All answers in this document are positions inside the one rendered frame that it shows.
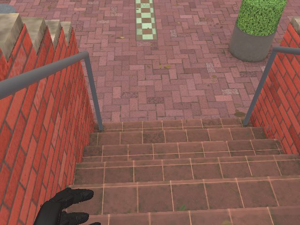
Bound stairs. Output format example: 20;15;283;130
62;117;300;225

